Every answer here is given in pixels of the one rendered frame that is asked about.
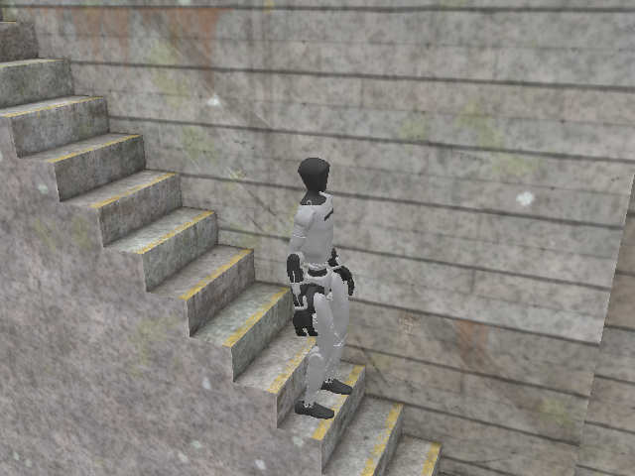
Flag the stairs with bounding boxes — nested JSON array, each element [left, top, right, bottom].
[[0, 5, 455, 476]]

